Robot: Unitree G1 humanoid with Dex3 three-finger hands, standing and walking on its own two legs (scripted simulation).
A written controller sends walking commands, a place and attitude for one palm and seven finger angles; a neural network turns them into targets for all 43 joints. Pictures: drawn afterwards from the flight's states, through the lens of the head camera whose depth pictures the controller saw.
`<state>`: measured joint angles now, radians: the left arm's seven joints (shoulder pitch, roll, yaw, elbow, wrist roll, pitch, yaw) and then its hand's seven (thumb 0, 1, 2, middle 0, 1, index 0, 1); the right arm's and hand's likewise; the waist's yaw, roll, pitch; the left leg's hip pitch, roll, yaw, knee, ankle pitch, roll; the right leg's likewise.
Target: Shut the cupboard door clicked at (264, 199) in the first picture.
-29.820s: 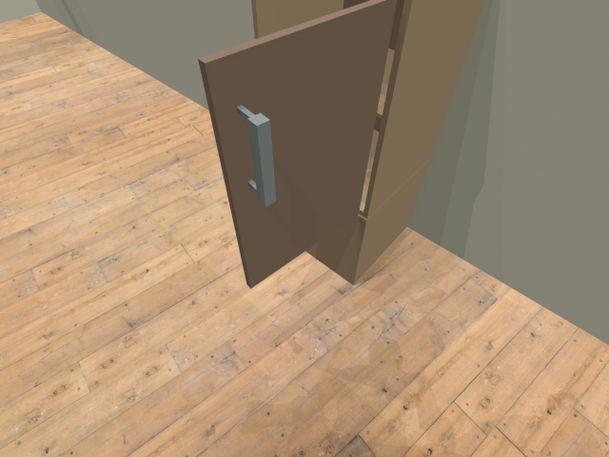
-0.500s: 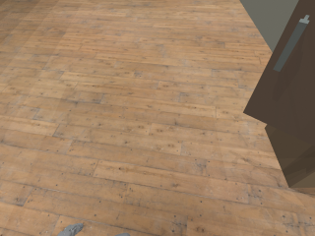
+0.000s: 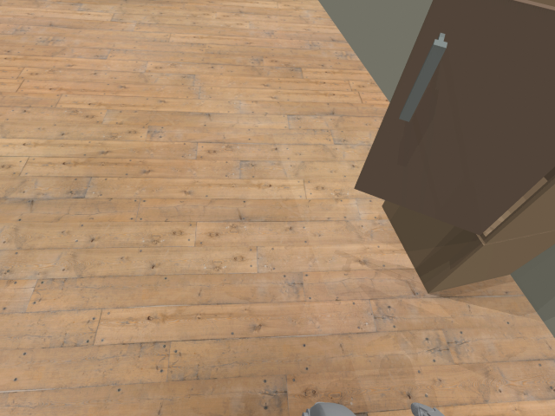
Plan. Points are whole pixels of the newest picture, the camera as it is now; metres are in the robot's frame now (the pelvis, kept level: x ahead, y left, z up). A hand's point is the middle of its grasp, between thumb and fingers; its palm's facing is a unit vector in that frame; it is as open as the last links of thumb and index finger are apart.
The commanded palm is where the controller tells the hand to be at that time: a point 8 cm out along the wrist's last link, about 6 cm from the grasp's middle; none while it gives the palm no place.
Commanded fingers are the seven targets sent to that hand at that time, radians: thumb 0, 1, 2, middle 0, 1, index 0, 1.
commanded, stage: turn to face it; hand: left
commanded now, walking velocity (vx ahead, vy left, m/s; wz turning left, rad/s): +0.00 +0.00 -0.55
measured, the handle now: (422, 78) +0.77 -0.24 +0.08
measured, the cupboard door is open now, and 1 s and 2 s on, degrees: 53 53 53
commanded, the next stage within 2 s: take the last steps up to it in 0.50 s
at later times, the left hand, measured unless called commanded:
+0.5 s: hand (204, 407) +0.15 +0.12 -0.15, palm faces -0.23 -0.94 -0.26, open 7.4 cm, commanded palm none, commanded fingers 0.00 0.90 0.90 -0.20 -0.30 -0.20 -0.30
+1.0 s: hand (211, 366) +0.21 +0.12 -0.17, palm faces -0.37 -0.91 -0.16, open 7.4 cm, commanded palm none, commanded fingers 0.00 0.90 0.90 -0.20 -0.30 -0.20 -0.30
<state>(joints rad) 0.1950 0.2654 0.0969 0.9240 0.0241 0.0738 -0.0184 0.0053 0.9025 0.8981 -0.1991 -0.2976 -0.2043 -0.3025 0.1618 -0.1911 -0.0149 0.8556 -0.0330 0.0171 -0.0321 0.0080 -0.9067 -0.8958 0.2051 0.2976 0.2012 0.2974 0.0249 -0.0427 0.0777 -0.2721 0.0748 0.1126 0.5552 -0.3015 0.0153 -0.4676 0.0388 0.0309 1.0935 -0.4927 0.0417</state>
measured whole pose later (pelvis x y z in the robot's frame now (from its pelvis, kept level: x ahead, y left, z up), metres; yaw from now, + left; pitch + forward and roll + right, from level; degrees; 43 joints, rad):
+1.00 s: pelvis +0.08 -0.05 +0.01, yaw -23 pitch +1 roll -3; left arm 0.21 0.25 0.09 1.00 0.04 0.05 -0.05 0.01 0.91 0.90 -0.19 -0.30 -0.20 -0.30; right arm 0.39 -0.16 -0.03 1.02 -0.04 -0.03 -0.04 0.01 -0.91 -0.90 0.21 0.30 0.20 0.30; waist -0.03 -0.03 0.03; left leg -0.10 0.11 0.16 0.36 -0.28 -0.01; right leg -0.57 -0.05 0.00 1.06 -0.22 0.03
